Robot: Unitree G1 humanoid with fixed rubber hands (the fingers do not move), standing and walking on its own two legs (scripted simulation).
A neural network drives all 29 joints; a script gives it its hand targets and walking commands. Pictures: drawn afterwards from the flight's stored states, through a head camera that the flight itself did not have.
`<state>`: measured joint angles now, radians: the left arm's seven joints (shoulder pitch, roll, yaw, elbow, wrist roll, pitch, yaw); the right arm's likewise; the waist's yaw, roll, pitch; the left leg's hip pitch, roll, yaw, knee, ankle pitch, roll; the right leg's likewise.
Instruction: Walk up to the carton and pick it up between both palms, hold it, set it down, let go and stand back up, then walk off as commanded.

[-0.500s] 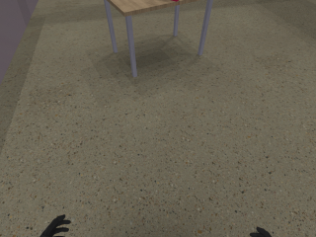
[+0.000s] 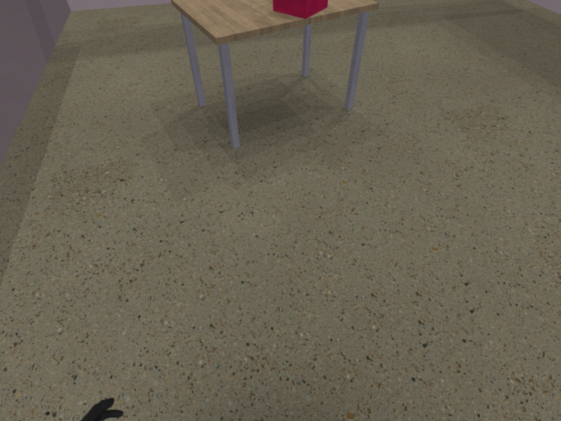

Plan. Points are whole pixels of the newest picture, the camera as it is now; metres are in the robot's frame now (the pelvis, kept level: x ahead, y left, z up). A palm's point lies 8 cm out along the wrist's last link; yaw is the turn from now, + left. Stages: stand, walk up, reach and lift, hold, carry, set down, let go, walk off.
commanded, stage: stand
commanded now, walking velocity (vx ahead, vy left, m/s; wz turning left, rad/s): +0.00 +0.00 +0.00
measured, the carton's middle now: out of the picture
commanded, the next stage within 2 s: walk up in 0.96 s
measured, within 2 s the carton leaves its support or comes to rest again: neither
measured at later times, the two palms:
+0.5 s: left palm out of the picture +0.10 +0.30 -0.11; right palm out of the picture +0.09 -0.27 -0.10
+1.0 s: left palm out of the picture +0.10 +0.32 -0.09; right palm out of the picture +0.10 -0.25 -0.11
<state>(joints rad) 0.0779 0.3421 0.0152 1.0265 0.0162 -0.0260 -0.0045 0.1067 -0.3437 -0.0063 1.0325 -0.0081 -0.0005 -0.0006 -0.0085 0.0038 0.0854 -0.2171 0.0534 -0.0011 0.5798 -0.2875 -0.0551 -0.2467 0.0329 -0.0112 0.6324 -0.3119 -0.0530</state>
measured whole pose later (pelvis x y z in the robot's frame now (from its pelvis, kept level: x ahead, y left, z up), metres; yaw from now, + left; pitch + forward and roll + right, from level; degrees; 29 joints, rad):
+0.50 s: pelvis +0.00 +0.01 +0.01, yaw -1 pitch -4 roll +0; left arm 0.07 0.33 0.00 1.10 0.01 -0.02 -0.01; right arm 0.09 -0.32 0.00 1.07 -0.01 -0.02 0.01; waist 0.00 -0.01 0.09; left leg -0.16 0.06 0.01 0.44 -0.22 -0.04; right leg -0.18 0.04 0.00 0.45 -0.21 -0.03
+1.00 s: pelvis +0.01 +0.03 +0.02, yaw -1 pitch -3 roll +0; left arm 0.07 0.35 0.00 1.11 0.01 -0.02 0.00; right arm 0.08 -0.32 0.00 1.10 -0.01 -0.02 0.00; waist 0.01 0.01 0.08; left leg -0.13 0.04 0.03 0.39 -0.20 -0.02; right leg -0.14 0.02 0.01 0.39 -0.19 -0.01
